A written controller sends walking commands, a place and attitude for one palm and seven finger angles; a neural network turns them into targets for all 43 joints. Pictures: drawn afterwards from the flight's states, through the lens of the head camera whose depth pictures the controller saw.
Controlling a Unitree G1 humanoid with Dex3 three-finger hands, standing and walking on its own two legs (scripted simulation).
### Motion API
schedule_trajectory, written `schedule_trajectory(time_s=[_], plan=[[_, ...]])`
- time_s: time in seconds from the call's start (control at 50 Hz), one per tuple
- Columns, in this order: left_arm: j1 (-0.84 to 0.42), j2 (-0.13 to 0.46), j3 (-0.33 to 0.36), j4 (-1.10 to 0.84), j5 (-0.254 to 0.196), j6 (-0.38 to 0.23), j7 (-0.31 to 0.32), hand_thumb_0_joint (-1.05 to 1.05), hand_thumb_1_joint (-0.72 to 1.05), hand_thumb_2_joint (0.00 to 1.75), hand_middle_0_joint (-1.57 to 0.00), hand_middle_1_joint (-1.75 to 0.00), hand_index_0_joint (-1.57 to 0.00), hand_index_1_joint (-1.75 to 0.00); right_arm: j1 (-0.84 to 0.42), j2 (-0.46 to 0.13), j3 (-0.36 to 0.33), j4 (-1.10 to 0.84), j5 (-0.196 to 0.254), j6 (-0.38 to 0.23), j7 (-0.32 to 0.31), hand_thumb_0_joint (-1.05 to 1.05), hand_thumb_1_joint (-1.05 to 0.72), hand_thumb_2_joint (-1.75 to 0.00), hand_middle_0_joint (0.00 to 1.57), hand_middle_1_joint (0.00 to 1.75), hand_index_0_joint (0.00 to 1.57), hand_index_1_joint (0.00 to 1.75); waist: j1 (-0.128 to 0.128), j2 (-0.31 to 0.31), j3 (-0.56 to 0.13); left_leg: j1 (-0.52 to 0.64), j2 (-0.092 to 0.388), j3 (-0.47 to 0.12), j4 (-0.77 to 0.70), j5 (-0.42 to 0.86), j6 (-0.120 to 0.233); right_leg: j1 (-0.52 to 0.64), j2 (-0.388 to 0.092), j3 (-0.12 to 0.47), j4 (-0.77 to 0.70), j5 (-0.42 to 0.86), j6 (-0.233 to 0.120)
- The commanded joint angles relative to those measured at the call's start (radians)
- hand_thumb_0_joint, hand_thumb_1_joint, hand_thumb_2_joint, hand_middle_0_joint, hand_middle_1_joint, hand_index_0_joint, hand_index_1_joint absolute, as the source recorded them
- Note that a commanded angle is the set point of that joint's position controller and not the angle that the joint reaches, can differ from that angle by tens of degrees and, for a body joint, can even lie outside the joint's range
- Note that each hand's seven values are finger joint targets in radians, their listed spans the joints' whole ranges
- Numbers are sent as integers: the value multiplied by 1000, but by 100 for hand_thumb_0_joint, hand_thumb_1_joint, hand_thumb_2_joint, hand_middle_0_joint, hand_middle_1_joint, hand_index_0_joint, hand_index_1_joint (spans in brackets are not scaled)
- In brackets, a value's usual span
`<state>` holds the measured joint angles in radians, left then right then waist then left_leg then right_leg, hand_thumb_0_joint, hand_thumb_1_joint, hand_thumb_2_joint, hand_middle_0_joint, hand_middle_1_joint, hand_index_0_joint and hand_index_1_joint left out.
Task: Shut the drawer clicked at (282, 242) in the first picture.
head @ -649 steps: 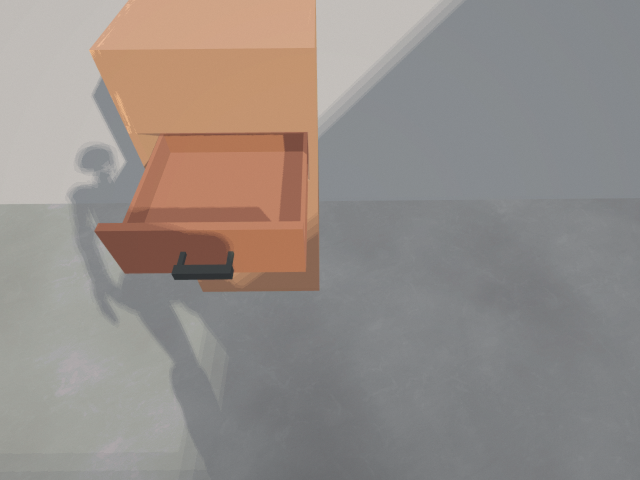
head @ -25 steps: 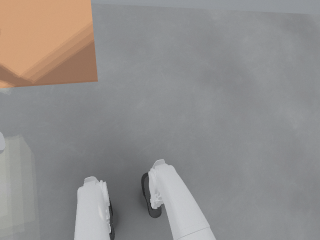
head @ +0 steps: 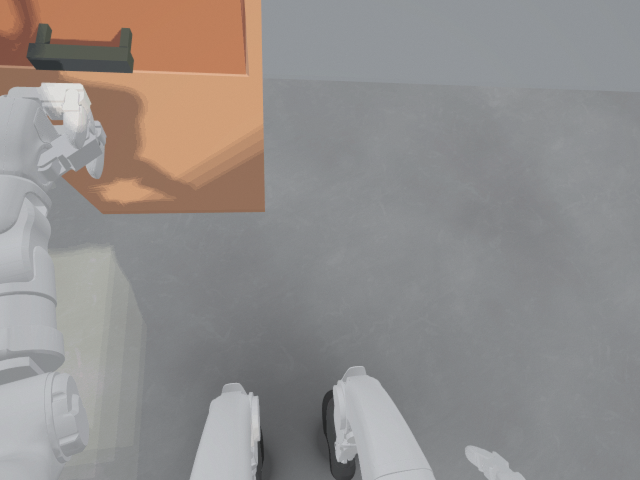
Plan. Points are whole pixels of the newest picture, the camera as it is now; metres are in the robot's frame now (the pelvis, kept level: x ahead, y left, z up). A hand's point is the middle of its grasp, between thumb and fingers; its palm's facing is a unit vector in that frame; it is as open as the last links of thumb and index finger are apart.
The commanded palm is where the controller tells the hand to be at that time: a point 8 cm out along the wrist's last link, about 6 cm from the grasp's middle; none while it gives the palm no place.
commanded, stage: draw the hand back to the body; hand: left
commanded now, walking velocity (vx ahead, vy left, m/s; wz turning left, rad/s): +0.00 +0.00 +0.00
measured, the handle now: (84, 46) +0.64 +0.27 -0.01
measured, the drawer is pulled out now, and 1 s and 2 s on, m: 0.00 0.00 0.00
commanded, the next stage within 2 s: step back with the hand held close in 1.16 s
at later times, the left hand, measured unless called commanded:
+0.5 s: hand out of the picture +0.32 +0.24 +0.15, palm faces +0.23 -0.93 -0.30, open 3.3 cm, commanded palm +0.29 +0.28 +0.18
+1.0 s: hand out of the picture +0.21 +0.24 +0.30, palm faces +0.45 -0.79 -0.41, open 3.3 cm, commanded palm +0.15 +0.28 +0.30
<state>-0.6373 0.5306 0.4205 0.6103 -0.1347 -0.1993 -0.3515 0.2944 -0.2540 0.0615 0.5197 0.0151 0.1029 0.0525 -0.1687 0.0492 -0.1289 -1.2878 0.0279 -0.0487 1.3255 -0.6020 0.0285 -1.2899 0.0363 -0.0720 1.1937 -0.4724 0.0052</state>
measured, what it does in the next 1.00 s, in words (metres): rises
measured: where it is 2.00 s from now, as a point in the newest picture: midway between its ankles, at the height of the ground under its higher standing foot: (295, 465)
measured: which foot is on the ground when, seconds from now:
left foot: down 0.00-1.00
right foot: down 0.00-1.00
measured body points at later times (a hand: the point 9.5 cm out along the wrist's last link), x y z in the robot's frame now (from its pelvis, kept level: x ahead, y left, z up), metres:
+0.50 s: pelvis +0.03 +0.00 +0.09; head +0.06 +0.00 +0.54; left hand +0.31 +0.29 +0.17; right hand +0.20 -0.23 +0.01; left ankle -0.01 +0.09 -0.61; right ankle +0.04 -0.13 -0.61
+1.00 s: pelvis +0.04 -0.01 +0.12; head +0.02 -0.04 +0.57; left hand +0.18 +0.28 +0.32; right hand +0.26 -0.21 +0.05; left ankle -0.01 +0.09 -0.61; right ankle +0.04 -0.13 -0.61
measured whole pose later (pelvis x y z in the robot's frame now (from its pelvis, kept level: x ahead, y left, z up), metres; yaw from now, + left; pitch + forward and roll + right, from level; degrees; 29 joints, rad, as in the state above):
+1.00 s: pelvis +0.04 -0.01 +0.12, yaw +4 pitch -3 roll -1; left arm 0.52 0.35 0.29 -0.49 -0.08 -0.07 0.09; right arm 0.21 -0.23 0.05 0.57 0.02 -0.10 -0.07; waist 0.07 0.09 -0.03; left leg -0.10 -0.01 -0.02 0.48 -0.34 0.02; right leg -0.14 0.01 -0.04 0.46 -0.28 -0.01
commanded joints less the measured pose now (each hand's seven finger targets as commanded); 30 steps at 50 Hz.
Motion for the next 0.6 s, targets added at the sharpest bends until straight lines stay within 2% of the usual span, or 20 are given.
schedule_trajectory(time_s=[0.0,0.06,0.08,0.1,0.16,0.18,0.2,0.22,0.26,0.28,0.3,0.32,0.36,0.38,0.4,0.44,0.5,0.54,0.58], plan=[[-167,244,79,-403,-99,-35,64,0,90,90,-140,-160,-140,-160,137,-178,-85,-77,22,-66,-29,0,-90,-90,20,30,20,30,34,118,-685,553,0,-23,-226,684,1,571,8,27,-175,508,-21],[-76,139,16,-356,-110,-75,97,0,90,90,-140,-160,-140,-160,128,-164,-84,-56,19,-98,-43,0,-90,-90,20,30,20,30,24,75,-532,550,-6,3,-285,588,-1,589,11,22,-222,449,-16],[-39,96,-20,-317,-107,-82,95,0,90,90,-140,-160,-140,-160,122,-160,-84,-55,19,-106,-45,0,-90,-90,20,30,20,30,25,75,-475,546,-10,11,-303,555,-3,591,10,22,-240,425,-16],[-42,59,-62,-315,-102,-94,91,0,90,90,-140,-160,-140,-160,115,-160,-85,-51,21,-112,-48,0,-90,-90,20,30,20,30,15,84,-442,566,-11,12,-317,543,-2,582,9,23,-256,411,-18],[42,5,-136,-256,-93,-90,49,0,90,90,-140,-160,-140,-160,97,-164,-86,-64,27,-114,-53,0,-90,-90,20,30,20,30,31,84,-346,609,-16,13,-377,493,-9,597,8,13,-302,351,-24],[70,14,-130,-252,-100,-85,35,0,90,90,-140,-160,-140,-160,85,-167,-88,-75,31,-113,-57,0,-90,-90,20,30,20,30,39,57,-323,612,-18,15,-397,471,-8,624,6,13,-322,343,-26],[97,13,-138,-271,-106,-84,23,0,90,90,-140,-160,-140,-160,73,-168,-86,-88,35,-114,-60,0,-90,-90,20,30,20,30,51,89,-315,635,-21,15,-412,491,-7,643,4,14,-330,352,-32],[134,21,-123,-280,-116,-79,15,0,90,90,-140,-160,-140,-160,60,-166,-85,-102,37,-113,-63,0,-90,-90,20,30,20,30,62,60,-316,649,-22,16,-428,494,-6,679,2,14,-342,361,-30],[166,71,-67,-354,-141,-81,11,0,90,90,-140,-160,-140,-160,26,-162,-83,-131,41,-117,-72,0,-90,-90,20,30,20,30,89,43,-335,660,-26,17,-456,483,-5,755,-2,19,-356,376,-31],[220,174,-68,-396,9,-30,165,0,90,90,-140,-160,-140,-160,-36,-137,-88,-148,38,-90,-84,0,-90,-90,20,30,20,30,159,54,-387,733,-35,29,-516,509,-7,843,-35,60,-402,338,-46],[269,108,-91,-475,11,-1,244,0,90,90,-140,-160,-140,-160,-45,-122,-85,-172,35,-87,-96,0,-90,-90,20,30,20,30,146,69,-350,773,-27,22,-549,518,-16,834,-34,48,-421,339,-47],[302,53,-125,-543,14,18,285,0,90,90,-140,-160,-140,-160,-53,-113,-82,-185,35,-93,-105,0,-90,-90,20,30,20,30,138,89,-318,807,-21,7,-570,544,-25,818,-36,41,-431,342,-43],[373,44,-137,-647,34,52,356,0,90,90,-140,-160,-140,-160,-69,-107,-78,-188,33,-96,-120,0,-90,-90,20,30,20,30,145,121,-303,859,-12,12,-597,567,-23,863,-42,41,-461,356,-42],[382,64,-125,-698,43,60,388,0,90,90,-140,-160,-140,-160,-74,-106,-76,-188,31,-102,-129,0,-90,-90,20,30,20,30,142,85,-287,870,-8,6,-613,566,-22,888,-44,38,-474,365,-41],[405,75,-117,-730,48,70,412,0,90,90,-140,-160,-140,-160,-85,-108,-73,-188,27,-109,-138,0,-90,-90,20,30,20,30,145,57,-275,873,-8,6,-629,558,-17,918,-43,40,-489,371,-42],[454,21,-152,-737,55,90,444,0,90,90,-140,-160,-140,-160,-98,-102,-69,-180,29,-120,-150,0,-90,-90,20,30,20,30,137,14,-203,890,-7,13,-668,538,-12,946,-45,36,-526,380,-35],[481,3,-166,-792,64,101,471,0,90,90,-140,-160,-140,-160,-125,-103,-65,-159,30,-141,-158,0,-90,-90,20,30,20,30,142,13,-135,935,-9,11,-723,499,-7,987,-47,38,-580,361,-39],[566,-40,-187,-797,65,108,473,0,90,90,-140,-160,-140,-160,-136,-96,-60,-148,29,-151,-157,0,-90,-90,20,30,20,30,154,9,-98,975,-10,14,-757,514,-9,1014,-47,32,-608,371,-38],[644,-47,-182,-854,65,110,473,0,90,90,-140,-160,-140,-160,-147,-91,-58,-141,27,-164,-154,0,-90,-90,20,30,20,30,167,12,-98,1020,-8,16,-780,549,-11,1056,-51,29,-631,398,-37]])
